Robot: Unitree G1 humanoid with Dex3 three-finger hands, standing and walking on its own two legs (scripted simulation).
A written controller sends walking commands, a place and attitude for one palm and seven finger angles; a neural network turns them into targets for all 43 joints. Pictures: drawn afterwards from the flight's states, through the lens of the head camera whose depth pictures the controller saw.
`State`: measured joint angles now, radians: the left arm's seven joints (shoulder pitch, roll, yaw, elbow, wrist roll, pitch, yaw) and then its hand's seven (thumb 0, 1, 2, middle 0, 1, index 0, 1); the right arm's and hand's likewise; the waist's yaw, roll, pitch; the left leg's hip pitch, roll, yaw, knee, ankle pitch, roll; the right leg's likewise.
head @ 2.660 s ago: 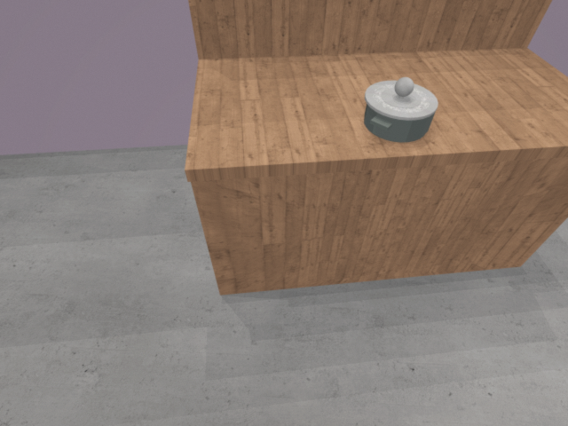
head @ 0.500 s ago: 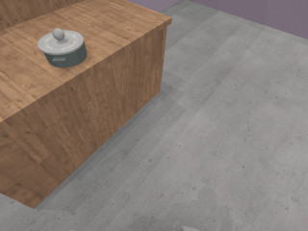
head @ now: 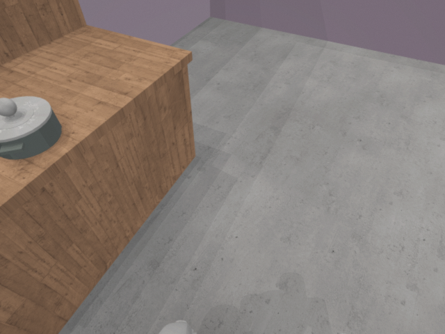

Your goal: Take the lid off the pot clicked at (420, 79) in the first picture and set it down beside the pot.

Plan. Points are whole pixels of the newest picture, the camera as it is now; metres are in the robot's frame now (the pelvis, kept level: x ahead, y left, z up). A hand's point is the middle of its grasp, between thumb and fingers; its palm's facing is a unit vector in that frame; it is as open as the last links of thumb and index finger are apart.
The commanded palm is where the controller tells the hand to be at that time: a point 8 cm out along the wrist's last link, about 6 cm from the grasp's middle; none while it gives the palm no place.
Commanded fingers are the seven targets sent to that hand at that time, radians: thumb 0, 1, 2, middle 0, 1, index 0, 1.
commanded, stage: walk to a spot facing it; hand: left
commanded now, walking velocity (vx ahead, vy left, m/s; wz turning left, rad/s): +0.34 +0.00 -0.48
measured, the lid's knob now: (5, 107) +0.59 +0.66 +0.03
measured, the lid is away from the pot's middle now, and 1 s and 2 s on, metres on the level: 0.00 0.00 0.00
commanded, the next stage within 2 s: turn to face it in 0.92 s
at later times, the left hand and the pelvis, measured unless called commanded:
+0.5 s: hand (173, 239) +0.36 +0.17 -0.16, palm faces -0.30 -0.94 -0.17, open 7.4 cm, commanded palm none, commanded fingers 0.00 0.90 0.90 -0.20 -0.30 -0.20 -0.30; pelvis +0.20 +0.02 +0.00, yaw -17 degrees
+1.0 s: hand (214, 197) +0.49 +0.08 -0.16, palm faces -0.35 -0.91 -0.24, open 7.3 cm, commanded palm none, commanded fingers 0.00 0.90 0.90 -0.20 -0.30 -0.20 -0.30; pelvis +0.39 -0.09 +0.00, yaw -27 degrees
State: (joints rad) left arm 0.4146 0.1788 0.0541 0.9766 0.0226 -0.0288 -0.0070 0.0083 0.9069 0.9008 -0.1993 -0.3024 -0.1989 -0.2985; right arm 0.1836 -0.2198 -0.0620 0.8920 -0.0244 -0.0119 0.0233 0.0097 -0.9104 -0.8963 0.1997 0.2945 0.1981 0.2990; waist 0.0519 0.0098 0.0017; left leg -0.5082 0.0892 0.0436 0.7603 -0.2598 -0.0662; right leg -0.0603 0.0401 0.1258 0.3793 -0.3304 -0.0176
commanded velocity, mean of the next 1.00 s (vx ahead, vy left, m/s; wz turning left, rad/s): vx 0.32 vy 0.00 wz -0.40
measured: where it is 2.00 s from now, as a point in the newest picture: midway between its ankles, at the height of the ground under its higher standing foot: (261, 278)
